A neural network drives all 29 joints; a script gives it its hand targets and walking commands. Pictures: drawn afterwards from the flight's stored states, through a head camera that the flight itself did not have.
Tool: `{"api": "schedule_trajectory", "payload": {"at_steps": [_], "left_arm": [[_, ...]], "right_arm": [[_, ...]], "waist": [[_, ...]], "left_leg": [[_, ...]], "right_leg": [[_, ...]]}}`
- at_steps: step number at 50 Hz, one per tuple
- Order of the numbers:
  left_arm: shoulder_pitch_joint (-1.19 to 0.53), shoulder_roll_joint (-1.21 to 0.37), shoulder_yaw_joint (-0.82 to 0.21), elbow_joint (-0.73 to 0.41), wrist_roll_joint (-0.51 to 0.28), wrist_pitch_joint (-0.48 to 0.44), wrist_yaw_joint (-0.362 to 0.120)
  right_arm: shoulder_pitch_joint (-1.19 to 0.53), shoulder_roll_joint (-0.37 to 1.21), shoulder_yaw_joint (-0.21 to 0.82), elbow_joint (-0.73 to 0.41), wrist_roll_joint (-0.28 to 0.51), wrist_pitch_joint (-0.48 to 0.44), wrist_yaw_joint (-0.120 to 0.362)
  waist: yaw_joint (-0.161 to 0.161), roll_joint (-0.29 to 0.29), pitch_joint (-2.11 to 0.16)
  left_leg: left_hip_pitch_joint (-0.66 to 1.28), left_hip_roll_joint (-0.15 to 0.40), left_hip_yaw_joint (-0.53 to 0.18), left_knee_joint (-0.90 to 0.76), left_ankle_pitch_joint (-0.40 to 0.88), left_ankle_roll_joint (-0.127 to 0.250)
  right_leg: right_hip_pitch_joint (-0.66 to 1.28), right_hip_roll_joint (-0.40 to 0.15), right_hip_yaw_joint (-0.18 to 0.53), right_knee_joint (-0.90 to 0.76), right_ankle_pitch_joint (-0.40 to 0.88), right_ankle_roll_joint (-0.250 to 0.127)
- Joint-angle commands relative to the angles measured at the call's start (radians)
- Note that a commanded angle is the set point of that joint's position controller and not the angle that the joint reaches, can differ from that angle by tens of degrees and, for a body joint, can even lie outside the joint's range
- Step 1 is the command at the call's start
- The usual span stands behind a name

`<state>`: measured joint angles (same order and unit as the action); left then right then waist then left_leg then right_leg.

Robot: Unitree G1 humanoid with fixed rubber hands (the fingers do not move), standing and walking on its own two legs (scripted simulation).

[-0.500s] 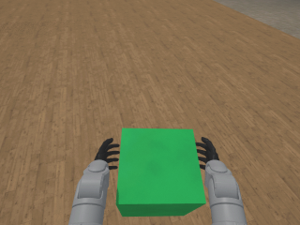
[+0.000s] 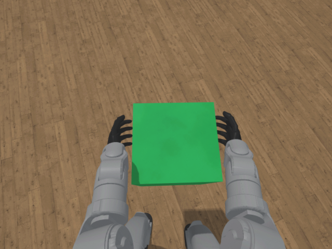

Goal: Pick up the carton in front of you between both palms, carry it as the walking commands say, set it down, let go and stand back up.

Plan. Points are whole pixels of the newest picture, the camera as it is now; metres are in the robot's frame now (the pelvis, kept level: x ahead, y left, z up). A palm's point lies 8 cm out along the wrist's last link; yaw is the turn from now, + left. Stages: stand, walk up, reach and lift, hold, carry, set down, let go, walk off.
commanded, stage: set down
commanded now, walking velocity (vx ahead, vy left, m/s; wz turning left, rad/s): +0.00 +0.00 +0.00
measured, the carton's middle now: (172, 150) +0.38 +0.00 -0.14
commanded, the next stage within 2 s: none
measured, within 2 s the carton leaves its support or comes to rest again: neither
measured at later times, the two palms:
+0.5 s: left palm (117, 147) +0.40 +0.18 -0.21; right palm (205, 144) +0.42 -0.11 -0.20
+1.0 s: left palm (116, 153) +0.43 +0.22 -0.37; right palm (187, 149) +0.46 -0.07 -0.35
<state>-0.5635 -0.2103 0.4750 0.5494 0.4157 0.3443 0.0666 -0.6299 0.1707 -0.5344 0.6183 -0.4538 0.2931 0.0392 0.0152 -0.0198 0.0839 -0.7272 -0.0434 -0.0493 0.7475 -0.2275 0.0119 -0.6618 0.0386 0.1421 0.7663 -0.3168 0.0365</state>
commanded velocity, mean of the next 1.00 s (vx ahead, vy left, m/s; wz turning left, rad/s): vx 0.00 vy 0.00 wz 0.00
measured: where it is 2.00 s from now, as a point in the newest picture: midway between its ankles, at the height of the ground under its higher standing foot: outside the picture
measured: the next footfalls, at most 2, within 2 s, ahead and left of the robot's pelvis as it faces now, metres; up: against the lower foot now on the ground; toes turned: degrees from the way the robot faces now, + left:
none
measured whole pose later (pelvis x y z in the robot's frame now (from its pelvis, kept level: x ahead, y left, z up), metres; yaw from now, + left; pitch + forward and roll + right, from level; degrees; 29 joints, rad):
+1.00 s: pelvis -0.05 -0.02 -0.25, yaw -4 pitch +46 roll -4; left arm -1.08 0.15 0.41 0.75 0.21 0.30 0.00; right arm -1.09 0.12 -0.46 0.71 -0.17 0.21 -0.25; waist 0.10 -0.10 -0.07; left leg -2.10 -0.07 -0.12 1.74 -0.45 -0.06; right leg -2.01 0.18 0.08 1.76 -0.56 0.10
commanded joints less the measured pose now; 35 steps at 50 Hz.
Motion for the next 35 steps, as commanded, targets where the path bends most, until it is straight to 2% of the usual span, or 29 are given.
{"api": "schedule_trajectory", "payload": {"at_steps": [1, 3, 6, 8, 10, 14, 17, 23, 29, 35], "left_arm": [[-0.53, -0.764, -0.494, 0.036, -0.174, -0.152, -0.201], [-0.587, -0.808, -0.585, -0.002, -0.206, -0.186, -0.206], [-0.642, -0.83, -0.692, -0.062, -0.252, -0.193, -0.22], [-0.651, -0.828, -0.728, -0.077, -0.27, -0.172, -0.234], [-0.653, -0.822, -0.737, -0.068, -0.275, -0.143, -0.254], [-0.663, -0.796, -0.685, -0.001, -0.258, -0.086, -0.298], [-0.692, -0.769, -0.638, 0.039, -0.253, -0.062, -0.325], [-0.754, -0.69, -0.564, 0.086, -0.261, -0.075, -0.349], [-0.814, -0.606, -0.524, 0.118, -0.279, -0.102, -0.348], [-0.896, -0.543, -0.514, 0.123, -0.304, -0.109, -0.342]], "right_arm": [[-0.433, 0.742, 0.447, 0.105, 0.164, -0.119, 0.199], [-0.475, 0.788, 0.531, 0.069, 0.201, -0.153, 0.197], [-0.525, 0.843, 0.645, -0.001, 0.254, -0.158, 0.189], [-0.537, 0.869, 0.69, -0.023, 0.278, -0.139, 0.185], [-0.542, 0.895, 0.709, -0.017, 0.291, -0.111, 0.184], [-0.56, 0.927, 0.683, 0.034, 0.29, -0.051, 0.182], [-0.588, 0.94, 0.652, 0.069, 0.287, -0.026, 0.168], [-0.662, 0.929, 0.624, 0.084, 0.296, -0.043, 0.107], [-0.736, 0.895, 0.616, 0.092, 0.31, -0.079, 0.039], [-0.823, 0.87, 0.615, 0.101, 0.329, -0.091, -0.005]], "waist": [[-0.007, 0.05, -0.661], [-0.015, 0.048, -0.843], [-0.008, 0.049, -1.085], [0.004, 0.053, -1.164], [0.02, 0.049, -1.173], [0.053, 0.031, -1.085], [0.067, 0.017, -1.056], [0.089, -0.01, -1.098], [0.111, -0.026, -1.152], [0.136, -0.03, -1.213]], "left_leg": [[0.395, -0.045, -0.017, 0.044, 0.309, -0.041], [0.417, -0.047, -0.017, 0.12, 0.385, -0.043], [0.413, -0.054, -0.004, 0.221, 0.457, -0.049], [0.354, -0.061, 0.014, 0.266, 0.436, -0.054], [0.242, -0.071, 0.036, 0.297, 0.354, -0.055], [-0.008, -0.079, 0.071, 0.337, 0.163, -0.047], [-0.13, -0.081, 0.084, 0.379, 0.107, -0.038], [-0.3, -0.089, 0.097, 0.488, 0.129, -0.031], [-0.43, -0.09, 0.109, 0.594, 0.129, -0.035], [-0.503, -0.086, 0.124, 0.691, 0.126, -0.043]], "right_leg": [[-0.192, 0.12, -0.107, 0.01, 0.134, -0.05], [-0.28, 0.131, -0.121, 0.07, 0.168, -0.038], [-0.392, 0.14, -0.141, 0.156, 0.193, -0.021], [-0.448, 0.143, -0.149, 0.202, 0.178, -0.012], [-0.484, 0.144, -0.154, 0.24, 0.138, -0.004], [-0.551, 0.145, -0.158, 0.29, 0.036, 0.003], [-0.602, 0.148, -0.158, 0.327, 0.002, 0.008], [-0.677, 0.155, -0.16, 0.426, 0.032, 0.023], [-0.739, 0.169, -0.17, 0.537, 0.037, 0.035], [-0.797, 0.188, -0.189, 0.646, 0.016, 0.04]]}}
